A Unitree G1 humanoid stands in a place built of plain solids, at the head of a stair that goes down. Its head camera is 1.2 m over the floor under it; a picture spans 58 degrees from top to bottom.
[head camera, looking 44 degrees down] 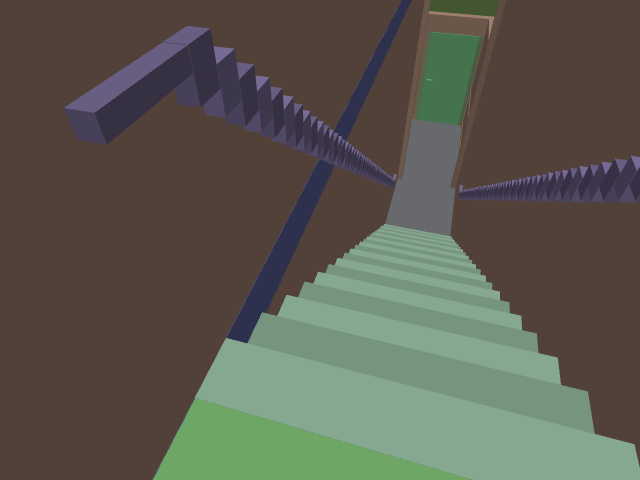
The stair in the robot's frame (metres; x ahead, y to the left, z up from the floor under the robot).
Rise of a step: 0.20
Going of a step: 0.26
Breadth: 1.29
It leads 16 degrees to the right of straight ahead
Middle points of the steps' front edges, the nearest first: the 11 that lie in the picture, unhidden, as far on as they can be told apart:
0.62 -0.27 0.00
0.87 -0.34 -0.20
1.12 -0.42 -0.40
1.37 -0.49 -0.60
1.62 -0.56 -0.80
1.87 -0.63 -1.00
2.12 -0.71 -1.20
2.38 -0.78 -1.40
2.63 -0.85 -1.60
2.88 -0.92 -1.80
3.13 -1.00 -2.00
